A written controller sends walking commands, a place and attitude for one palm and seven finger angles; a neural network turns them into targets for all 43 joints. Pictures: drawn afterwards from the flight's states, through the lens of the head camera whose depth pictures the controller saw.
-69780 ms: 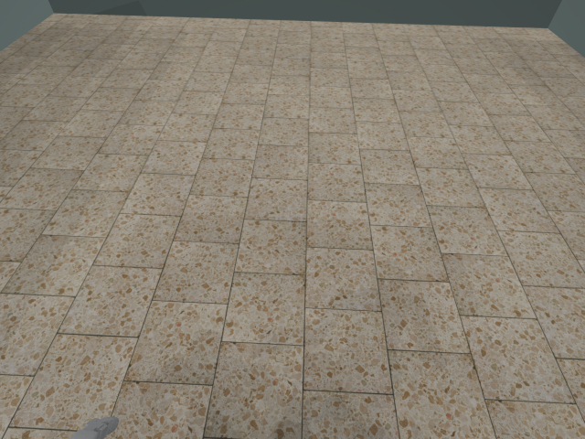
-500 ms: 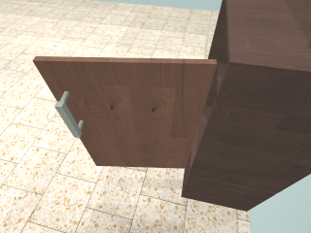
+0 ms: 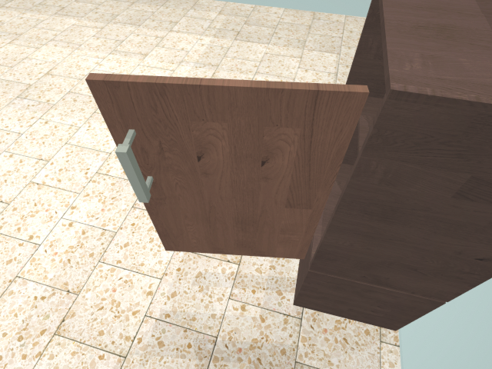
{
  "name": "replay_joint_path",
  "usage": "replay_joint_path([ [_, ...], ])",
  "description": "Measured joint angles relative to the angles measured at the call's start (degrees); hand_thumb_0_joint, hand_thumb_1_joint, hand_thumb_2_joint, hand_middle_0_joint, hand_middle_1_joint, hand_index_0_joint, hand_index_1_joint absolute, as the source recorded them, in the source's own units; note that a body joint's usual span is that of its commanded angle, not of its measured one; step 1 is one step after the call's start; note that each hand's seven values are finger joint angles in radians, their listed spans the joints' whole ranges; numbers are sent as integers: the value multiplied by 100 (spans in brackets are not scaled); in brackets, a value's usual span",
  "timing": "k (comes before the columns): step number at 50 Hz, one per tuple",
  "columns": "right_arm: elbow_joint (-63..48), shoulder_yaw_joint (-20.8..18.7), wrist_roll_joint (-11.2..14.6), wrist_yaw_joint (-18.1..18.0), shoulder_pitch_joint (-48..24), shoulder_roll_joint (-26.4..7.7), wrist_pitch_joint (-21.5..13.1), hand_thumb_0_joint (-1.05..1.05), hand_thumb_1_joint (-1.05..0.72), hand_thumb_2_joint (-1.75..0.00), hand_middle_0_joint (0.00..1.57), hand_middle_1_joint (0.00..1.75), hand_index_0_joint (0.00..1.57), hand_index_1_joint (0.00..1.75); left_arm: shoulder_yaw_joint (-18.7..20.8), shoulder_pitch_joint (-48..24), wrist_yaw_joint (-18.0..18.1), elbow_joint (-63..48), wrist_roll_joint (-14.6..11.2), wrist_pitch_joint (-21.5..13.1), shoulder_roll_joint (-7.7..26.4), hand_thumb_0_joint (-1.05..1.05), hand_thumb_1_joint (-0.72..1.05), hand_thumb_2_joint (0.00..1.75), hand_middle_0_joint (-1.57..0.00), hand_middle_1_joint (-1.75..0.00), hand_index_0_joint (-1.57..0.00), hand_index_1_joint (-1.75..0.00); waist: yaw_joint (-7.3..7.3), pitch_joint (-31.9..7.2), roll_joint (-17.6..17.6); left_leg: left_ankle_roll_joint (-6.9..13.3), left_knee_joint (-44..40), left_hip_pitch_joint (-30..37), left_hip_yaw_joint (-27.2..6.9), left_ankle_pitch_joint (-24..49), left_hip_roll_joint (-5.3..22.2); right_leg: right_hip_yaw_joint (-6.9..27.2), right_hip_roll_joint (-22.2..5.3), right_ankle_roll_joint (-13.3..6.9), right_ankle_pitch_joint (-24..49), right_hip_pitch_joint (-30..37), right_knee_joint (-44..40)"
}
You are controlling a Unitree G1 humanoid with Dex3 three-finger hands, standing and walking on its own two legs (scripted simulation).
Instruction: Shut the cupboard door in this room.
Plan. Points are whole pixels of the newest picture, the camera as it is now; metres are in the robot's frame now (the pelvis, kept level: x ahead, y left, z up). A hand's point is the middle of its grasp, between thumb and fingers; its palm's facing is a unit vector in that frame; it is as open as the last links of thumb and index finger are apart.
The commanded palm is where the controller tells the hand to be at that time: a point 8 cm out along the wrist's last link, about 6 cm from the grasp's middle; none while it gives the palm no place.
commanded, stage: come to a stop and stand still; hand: left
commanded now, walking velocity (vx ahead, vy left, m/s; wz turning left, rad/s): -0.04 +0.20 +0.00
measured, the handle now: (138, 168) +0.43 +0.25 +0.04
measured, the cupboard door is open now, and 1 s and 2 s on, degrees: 100 100 100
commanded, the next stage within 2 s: look again from close up in 1.02 s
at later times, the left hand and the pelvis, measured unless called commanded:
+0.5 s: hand out of the picture +0.01 +0.28 -0.18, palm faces -0.03 -0.98 -0.19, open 7.4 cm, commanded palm none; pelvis -0.02 +0.09 +0.00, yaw -1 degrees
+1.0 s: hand out of the picture +0.06 +0.23 -0.19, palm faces +0.06 -0.98 -0.17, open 7.3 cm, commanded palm none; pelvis -0.01 +0.05 -0.01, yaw +0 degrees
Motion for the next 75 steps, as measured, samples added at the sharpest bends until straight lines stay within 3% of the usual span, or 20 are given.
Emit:
replay_joint_path([
  [3, -162, -78, -13, 65, -124, -54, 41, 1, -91, -90, 20, 30, 20, 30, 55, -23, -38, -74, 41, 47, 81, 1, 90, 90, -20, -29, -20, -30, 39, 59, -135, -49, 836, -409, -176, -199, -52, 84, -193, 103, 39, -104, 74],
  [5, -286, -122, -11, 104, -187, -93, 25, 1, -91, -90, 20, 30, 20, 30, 74, -39, -66, -121, 70, 86, 147, 1, 90, 90, -20, -29, -20, -30, 24, 88, -210, -70, 962, -528, -248, -164, -42, 133, -337, 213, 43, -183, 149],
  [9, -428, -115, 1, 144, -152, -127, -179, 1, -91, -90, 20, 30, 19, 30, 70, -21, -107, -167, 70, 131, 291, 1, 90, 90, -20, -29, -20, -30, -63, 23, -242, -61, -399, -60, -222, 799, 107, 177, -524, 477, -125, -378, 528],
  [10, -440, -99, -11, 148, -87, -163, -258, 1, -91, -90, 20, 30, 19, 30, 60, 0, -115, -175, 53, 136, 290, 1, 90, 90, -20, -29, -20, -30, -84, -28, -137, -70, -799, 144, -246, 916, 188, 153, -490, 536, -232, -453, 718],
  [12, -321, -70, -70, 128, -46, -33, -315, 0, -91, -90, 20, 30, 19, 30, 84, -65, -122, -134, 9, 170, 380, 1, 90, 90, -20, -29, -20, -30, -86, -19, -280, -8, -749, 196, -165, 706, 40, 278, -593, 510, -634, -544, 1103],
  [15, -232, 17, -184, 53, 105, 142, -286, 1, -93, -90, 20, 30, 20, 30, 137, -90, -127, -169, 11, 252, 452, 1, 91, 90, -20, -29, -20, -30, -86, -110, -356, 140, -807, 223, -89, 773, -10, 344, -433, 417, -1202, -850, 2074],
  [19, -198, 72, -215, 56, 298, 231, -253, 1, -94, -90, 20, 30, 20, 30, 209, -172, -244, -329, 65, 319, 505, 1, 91, 90, -20, -29, -20, -30, -164, -135, -337, 213, -1097, 153, -141, 984, 14, 311, -221, 410, -910, -1403, 3565],
  [23, -199, 49, -212, 25, 356, 259, -272, 1, -93, -90, 21, 30, 20, 30, 239, -234, -323, -474, 83, 365, 529, 1, 91, 90, -19, -29, -20, -30, -229, -28, -325, 203, -1285, 68, -104, 1119, 91, 334, -186, 499, -675, -1663, 4068],
  [26, -196, 8, -211, 1, 359, 214, -295, 1, -92, -90, 21, 30, 20, 30, 219, -341, -340, -505, 64, 402, 496, 1, 91, 90, -19, -29, -20, -30, -308, 97, -264, 170, -1363, 47, -89, 1176, 167, 329, -253, 563, -806, -1563, 3588],
  [30, -196, -53, -198, -12, 351, 82, -257, 1, -91, -90, 21, 30, 20, 30, 156, -561, -336, -511, -9, 386, 385, 1, 91, 90, -19, -29, -20, -30, -428, 246, -107, 85, -1333, 22, -99, 1179, 255, 266, -350, 540, -1013, -1156, 2145],
  [31, -187, -70, -189, -3, 355, 41, -242, 1, -91, -90, 21, 30, 20, 30, 139, -617, -329, -507, -29, 357, 348, 1, 91, 90, -19, -29, -20, -30, -450, 258, -62, 55, -1279, -2, -105, 1154, 268, 251, -360, 514, -930, -1031, 1741],
  [33, -249, -69, -129, 19, 462, -21, -214, 1, -91, -90, 20, 30, 20, 30, 26, -556, -338, -671, -30, 236, 384, 1, 91, 90, -20, -29, -20, -30, -447, 131, -89, -26, -957, -172, -78, 992, 237, 273, -426, 457, -89, -727, 717],
  [34, -281, -84, -114, 26, 493, -59, -212, 1, -90, -90, 21, 30, 20, 30, 42, -505, -319, -746, -3, 171, 387, 1, 91, 90, -20, -29, -20, -30, -433, 34, -99, -54, -631, -336, -58, 815, 248, 293, -436, 475, -85, -687, 573],
  [37, -376, -188, -102, 0, 431, -280, -148, 1, -90, -90, 20, 30, 20, 30, 24, -512, -246, -797, 47, 127, 177, 1, 91, 90, -20, -29, -20, -30, -525, -17, 309, 25, 250, -581, -312, 190, 335, 61, -191, 450, -444, -568, 876],
  [41, -477, -196, -93, -5, 254, -323, -108, 1, -91, -90, 20, 30, 20, 30, 26, -400, -137, -921, 44, 72, 38, 1, 90, 90, -20, -29, -20, -30, -504, -237, 375, 119, 774, -691, -117, 84, 193, -137, -77, 396, -641, -312, 1007],
  [46, -594, -64, -112, 72, -97, -73, -287, 1, -91, -90, 20, 30, 19, 30, 17, -273, -93, -851, -16, 128, 128, 1, 91, 90, -20, -29, -20, -30, -316, -442, -68, 475, 261, -337, 147, 423, 53, -67, -149, 483, -745, -130, 1097],
  [56, -634, 67, -72, 117, -574, -94, -405, 1, -90, -90, 20, 30, 20, 30, -57, 235, -162, -549, -13, 6, 289, 1, 91, 90, -20, -29, -20, -30, -76, -520, -53, 530, -658, -76, 227, 981, -65, -5, -225, 486, -192, 61, 281],
  [64, -309, 64, -43, 156, -402, -246, -347, 1, -90, -90, 20, 30, 20, 30, -77, 566, -181, -222, -1, 10, 420, 1, 91, 90, -20, -29, -20, -30, -40, -449, -56, 608, -1083, 77, 251, 1302, -178, 2, -320, 551, 55, 147, 13],
  [75, 139, 27, -33, 185, 47, -364, -283, 1, -90, -90, 20, 30, 20, 30, -125, 581, -179, 24, 14, -2, 369, 1, 90, 90, -20, -29, -20, -30, -142, -389, -104, 727, -1503, 133, 303, 1669, -333, 34, -462, 638, 301, 76, -133],
])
